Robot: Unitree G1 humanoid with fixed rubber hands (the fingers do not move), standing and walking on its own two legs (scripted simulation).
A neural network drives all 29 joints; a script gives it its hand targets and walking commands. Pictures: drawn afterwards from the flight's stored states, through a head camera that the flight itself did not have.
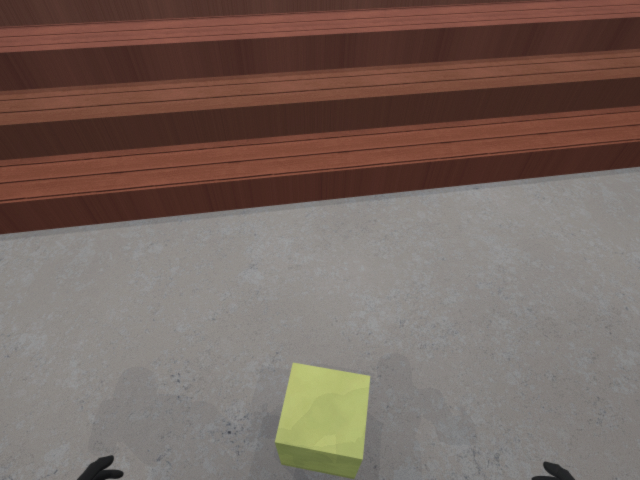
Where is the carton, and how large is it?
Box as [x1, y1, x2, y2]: [275, 363, 369, 478]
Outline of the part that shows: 293,363 275,439 275,444 281,464 354,478 362,459 369,376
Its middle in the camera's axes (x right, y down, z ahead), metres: +0.01 +0.49 +1.07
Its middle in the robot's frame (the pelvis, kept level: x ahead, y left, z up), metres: +0.37 +0.00 -0.66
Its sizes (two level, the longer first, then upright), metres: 0.210 0.200 0.250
